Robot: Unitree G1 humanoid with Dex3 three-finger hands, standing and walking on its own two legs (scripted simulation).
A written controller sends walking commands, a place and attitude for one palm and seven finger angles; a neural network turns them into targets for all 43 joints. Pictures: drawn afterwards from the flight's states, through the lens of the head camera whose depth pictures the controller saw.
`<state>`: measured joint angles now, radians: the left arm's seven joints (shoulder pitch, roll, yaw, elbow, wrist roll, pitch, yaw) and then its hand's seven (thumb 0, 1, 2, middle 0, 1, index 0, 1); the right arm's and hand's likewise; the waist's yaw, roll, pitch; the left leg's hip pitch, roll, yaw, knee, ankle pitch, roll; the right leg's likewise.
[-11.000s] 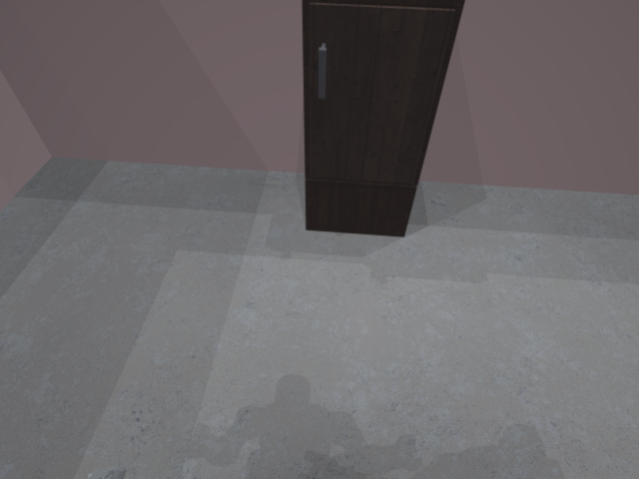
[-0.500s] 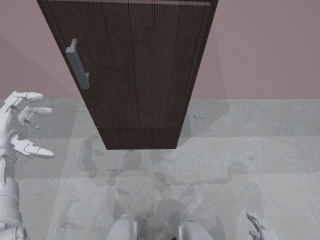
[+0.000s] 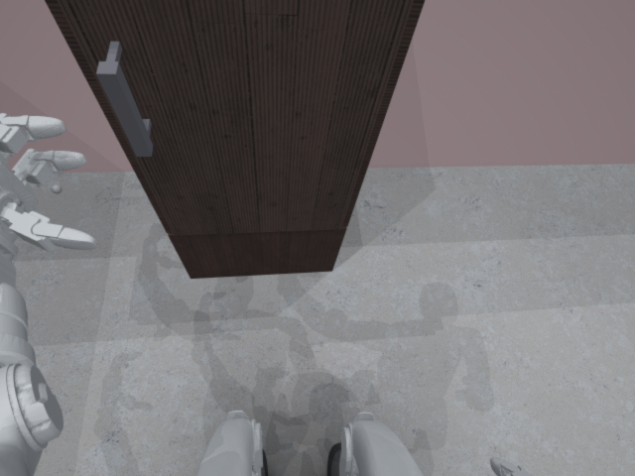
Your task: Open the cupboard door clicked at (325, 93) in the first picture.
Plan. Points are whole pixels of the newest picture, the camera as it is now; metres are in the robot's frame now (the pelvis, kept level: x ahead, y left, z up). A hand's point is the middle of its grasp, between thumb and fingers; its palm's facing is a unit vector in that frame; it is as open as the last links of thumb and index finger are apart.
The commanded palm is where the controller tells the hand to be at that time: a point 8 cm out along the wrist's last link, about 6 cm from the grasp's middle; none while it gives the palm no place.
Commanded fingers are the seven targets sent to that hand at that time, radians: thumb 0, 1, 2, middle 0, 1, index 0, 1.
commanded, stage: move the hooked fingers beside the handle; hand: left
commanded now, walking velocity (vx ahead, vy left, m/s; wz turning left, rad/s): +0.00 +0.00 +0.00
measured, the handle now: (130, 103) +0.57 +0.25 +0.06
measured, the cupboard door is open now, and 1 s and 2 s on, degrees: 0 0 0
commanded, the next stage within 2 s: slide the fingers in behind the handle in 1.44 s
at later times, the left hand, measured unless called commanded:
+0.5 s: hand (70, 142) +0.49 +0.30 +0.07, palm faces +0.08 -1.00 -0.02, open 14.0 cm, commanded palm +0.49 +0.34 +0.05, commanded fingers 0.00 -0.50 0.30 -0.30 -1.20 -0.30 -1.20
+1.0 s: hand (64, 132) +0.51 +0.31 +0.06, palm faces +0.09 -1.00 -0.03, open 14.0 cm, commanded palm +0.50 +0.34 +0.05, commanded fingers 0.00 -0.50 0.30 -0.30 -1.20 -0.30 -1.20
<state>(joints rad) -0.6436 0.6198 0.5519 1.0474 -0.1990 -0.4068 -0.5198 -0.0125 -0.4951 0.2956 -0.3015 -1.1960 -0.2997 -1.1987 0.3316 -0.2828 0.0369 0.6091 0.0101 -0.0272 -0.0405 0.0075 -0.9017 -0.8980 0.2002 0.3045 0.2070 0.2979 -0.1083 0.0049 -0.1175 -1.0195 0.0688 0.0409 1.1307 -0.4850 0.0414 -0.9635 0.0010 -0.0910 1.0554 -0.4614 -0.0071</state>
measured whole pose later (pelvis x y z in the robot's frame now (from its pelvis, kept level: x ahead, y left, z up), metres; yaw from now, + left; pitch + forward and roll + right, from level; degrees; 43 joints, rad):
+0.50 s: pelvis +0.00 +0.01 -0.01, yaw -1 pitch +25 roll -5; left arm -0.89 0.75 0.56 1.22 -0.11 -0.40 -0.45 -0.01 -0.50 0.30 -0.30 -1.20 -0.30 -1.20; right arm 0.35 -0.30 0.06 0.61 -0.01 0.05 -0.04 0.00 -0.90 -0.90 0.20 0.30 0.21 0.30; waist -0.18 0.01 -0.10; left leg -1.12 0.07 0.03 1.17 -0.49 0.05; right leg -1.05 0.01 -0.10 1.08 -0.46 0.00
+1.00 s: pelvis +0.00 +0.00 -0.01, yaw -2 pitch +27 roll -6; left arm -0.94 0.84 0.61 1.23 -0.08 -0.36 -0.48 -0.01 -0.49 0.30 -0.30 -1.20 -0.30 -1.20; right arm 0.37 -0.29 0.08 0.60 -0.01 0.07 -0.02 0.00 -0.90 -0.90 0.20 0.30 0.21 0.30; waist -0.20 0.02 -0.09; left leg -1.18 0.09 0.01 1.21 -0.51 0.05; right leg -1.10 0.03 -0.11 1.09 -0.46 0.00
